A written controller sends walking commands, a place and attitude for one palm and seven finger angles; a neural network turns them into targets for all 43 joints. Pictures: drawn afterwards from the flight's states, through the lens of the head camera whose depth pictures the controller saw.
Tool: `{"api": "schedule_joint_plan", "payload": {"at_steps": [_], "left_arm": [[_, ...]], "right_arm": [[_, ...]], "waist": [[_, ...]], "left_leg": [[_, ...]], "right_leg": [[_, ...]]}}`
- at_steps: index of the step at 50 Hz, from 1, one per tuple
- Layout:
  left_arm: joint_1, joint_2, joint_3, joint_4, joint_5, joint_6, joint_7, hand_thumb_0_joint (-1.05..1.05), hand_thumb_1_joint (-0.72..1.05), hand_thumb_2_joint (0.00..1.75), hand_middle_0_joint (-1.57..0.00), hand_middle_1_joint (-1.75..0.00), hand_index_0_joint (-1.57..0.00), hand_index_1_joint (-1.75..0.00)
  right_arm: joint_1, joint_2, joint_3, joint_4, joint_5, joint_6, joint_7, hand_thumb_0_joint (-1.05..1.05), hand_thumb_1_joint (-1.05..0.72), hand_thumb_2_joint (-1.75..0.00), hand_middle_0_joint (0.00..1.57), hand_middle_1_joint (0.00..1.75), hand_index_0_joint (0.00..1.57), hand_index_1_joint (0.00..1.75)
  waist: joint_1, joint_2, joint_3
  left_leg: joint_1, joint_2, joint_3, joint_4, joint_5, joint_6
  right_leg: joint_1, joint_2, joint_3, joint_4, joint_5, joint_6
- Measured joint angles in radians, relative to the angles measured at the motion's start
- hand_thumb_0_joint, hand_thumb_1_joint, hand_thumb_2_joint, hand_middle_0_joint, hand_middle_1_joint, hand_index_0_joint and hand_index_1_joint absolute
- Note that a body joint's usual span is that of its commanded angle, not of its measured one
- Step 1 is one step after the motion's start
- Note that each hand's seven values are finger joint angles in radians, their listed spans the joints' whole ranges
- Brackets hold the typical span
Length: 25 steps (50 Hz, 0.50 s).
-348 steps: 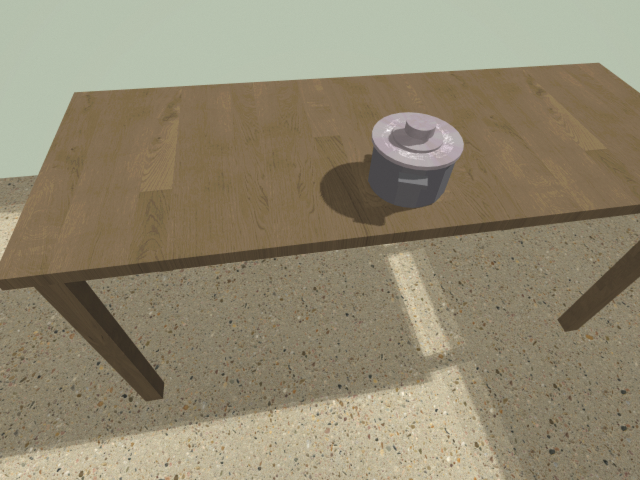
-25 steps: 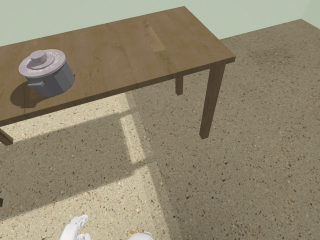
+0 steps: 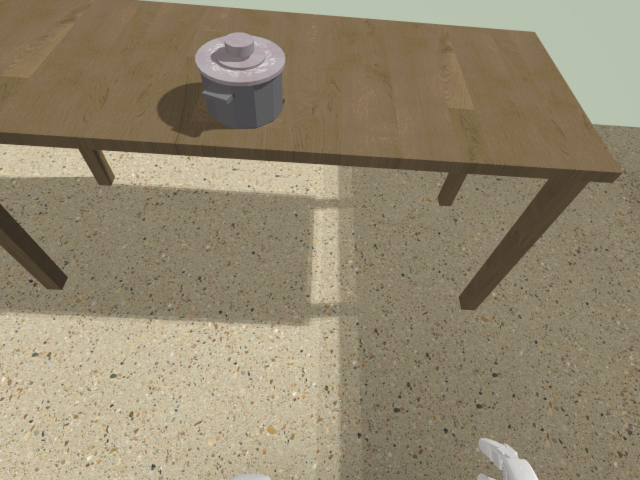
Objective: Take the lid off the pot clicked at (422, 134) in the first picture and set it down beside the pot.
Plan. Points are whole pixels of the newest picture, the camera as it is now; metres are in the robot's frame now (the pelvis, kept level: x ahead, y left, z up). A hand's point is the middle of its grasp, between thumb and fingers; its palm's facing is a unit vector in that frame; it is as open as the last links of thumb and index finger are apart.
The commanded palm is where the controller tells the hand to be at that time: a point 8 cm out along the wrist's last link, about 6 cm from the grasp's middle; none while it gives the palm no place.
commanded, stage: take the last steps up to it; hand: left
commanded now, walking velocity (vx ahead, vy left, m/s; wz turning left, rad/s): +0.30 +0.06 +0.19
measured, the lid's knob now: (239, 44) +0.81 +0.25 +0.08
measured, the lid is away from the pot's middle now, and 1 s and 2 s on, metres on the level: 0.00 0.00 0.00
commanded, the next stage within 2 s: come to a stop and stand still in 1.00 s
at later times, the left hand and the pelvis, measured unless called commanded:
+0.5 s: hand (186, 455) +0.15 +0.19 -0.14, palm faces +0.02 -0.97 -0.22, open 7.4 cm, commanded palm none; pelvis +0.07 +0.00 +0.02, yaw +3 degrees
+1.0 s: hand (216, 478) +0.13 +0.15 -0.14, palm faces +0.23 -0.95 -0.20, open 7.3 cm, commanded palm none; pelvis +0.24 +0.01 +0.02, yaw +6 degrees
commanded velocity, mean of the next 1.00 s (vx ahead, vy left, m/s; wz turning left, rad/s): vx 0.28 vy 0.04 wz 0.07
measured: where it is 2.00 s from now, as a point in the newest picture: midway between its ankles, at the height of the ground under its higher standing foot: (309, 428)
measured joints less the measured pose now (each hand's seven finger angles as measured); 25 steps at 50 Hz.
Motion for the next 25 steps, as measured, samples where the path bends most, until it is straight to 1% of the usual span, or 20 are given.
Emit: {"api": "schedule_joint_plan", "payload": {"at_steps": [1,2,3,6,9,11,13,17,21,25], "left_arm": [[-0.007,0.009,0.002,0.007,0.000,0.011,0.003,0.01,0.91,0.90,-0.20,-0.30,-0.20,-0.29],[-0.014,0.015,0.003,0.015,0.000,0.019,0.006,0.01,0.91,0.90,-0.20,-0.30,-0.20,-0.29],[-0.021,0.018,0.005,0.022,0.001,0.022,0.005,0.01,0.91,0.90,-0.20,-0.30,-0.20,-0.29],[-0.039,0.021,0.005,0.030,0.006,0.015,-0.008,0.01,0.91,0.90,-0.20,-0.30,-0.20,-0.29],[-0.049,0.016,0.001,0.028,0.011,0.000,-0.022,0.01,0.91,0.90,-0.20,-0.30,-0.20,-0.29],[-0.053,0.011,-0.001,0.026,0.014,-0.006,-0.028,0.01,0.91,0.90,-0.20,-0.30,-0.20,-0.29],[-0.057,0.003,-0.004,0.026,0.016,-0.011,-0.032,0.01,0.91,0.90,-0.20,-0.30,-0.20,-0.29],[-0.079,-0.010,-0.008,0.025,0.016,-0.014,-0.038,0.01,0.91,0.90,-0.20,-0.30,-0.20,-0.29],[-0.116,-0.024,-0.012,0.017,0.014,-0.018,-0.044,0.01,0.91,0.90,-0.20,-0.30,-0.19,-0.29],[-0.155,-0.045,-0.017,0.004,0.011,-0.032,-0.048,0.01,0.91,0.90,-0.20,-0.30,-0.19,-0.29]], "right_arm": [[-0.001,0.009,0.008,-0.004,-0.001,-0.002,-0.001,0.01,-0.91,-0.90,0.20,0.30,0.20,0.30],[0.001,0.018,0.015,-0.005,-0.002,-0.005,-0.004,0.01,-0.90,-0.90,0.20,0.30,0.20,0.30],[0.006,0.026,0.021,-0.004,-0.003,-0.007,-0.009,0.00,-0.90,-0.90,0.20,0.30,0.20,0.30],[0.033,0.045,0.032,0.003,-0.004,-0.016,-0.016,0.00,-0.90,-0.90,0.20,0.30,0.20,0.30],[0.079,0.062,0.037,0.017,-0.001,-0.032,-0.015,0.00,-0.90,-0.90,0.20,0.30,0.20,0.30],[0.117,0.071,0.033,0.028,0.002,-0.042,-0.017,0.00,-0.90,-0.90,0.20,0.30,0.20,0.30],[0.153,0.064,0.019,0.034,0.004,-0.054,-0.024,-0.01,-0.92,-0.90,0.21,0.30,0.21,0.30],[0.232,0.045,0.012,0.070,-0.005,-0.061,-0.025,-0.01,-0.93,-0.90,0.20,0.30,0.20,0.30],[0.311,0.033,0.009,0.119,-0.012,-0.059,-0.027,0.00,-0.92,-0.90,0.20,0.30,0.20,0.30],[0.378,0.026,0.009,0.169,-0.016,-0.054,-0.028,0.00,-0.91,-0.90,0.20,0.30,0.20,0.30]], "waist": [[0.006,-0.009,0.000],[0.008,-0.012,-0.003],[0.009,-0.011,-0.008],[0.006,-0.001,-0.030],[-0.002,0.008,-0.056],[-0.010,0.014,-0.073],[-0.023,0.017,-0.085],[-0.051,0.025,-0.099],[-0.082,0.037,-0.097],[-0.109,0.060,-0.090]], "left_leg": [[0.001,-0.004,-0.002,0.006,-0.009,0.016],[0.008,-0.006,-0.006,-0.002,-0.010,0.025],[0.018,-0.007,-0.012,-0.019,-0.004,0.029],[0.055,-0.011,-0.027,-0.091,0.033,0.035],[0.092,-0.020,-0.038,-0.163,0.067,0.043],[0.113,-0.028,-0.042,-0.202,0.082,0.047],[0.132,-0.037,-0.042,-0.236,0.093,0.051],[0.164,-0.052,-0.048,-0.280,0.100,0.054],[0.191,-0.057,-0.057,-0.294,0.084,0.045],[0.209,-0.051,-0.066,-0.267,0.037,0.024]], "right_leg": [[-0.033,0.011,0.038,0.086,-0.053,0.005],[-0.061,0.022,0.067,0.159,-0.073,0.009],[-0.088,0.031,0.090,0.224,-0.067,0.012],[-0.150,0.042,0.133,0.353,0.021,0.017],[-0.181,0.037,0.147,0.376,0.101,0.020],[-0.191,0.032,0.149,0.355,0.133,0.022],[-0.198,0.027,0.148,0.317,0.154,0.022],[-0.190,0.024,0.131,0.190,0.156,0.018],[-0.166,0.035,0.115,0.046,0.144,0.007],[-0.117,0.059,0.098,-0.090,0.148,-0.006]]}}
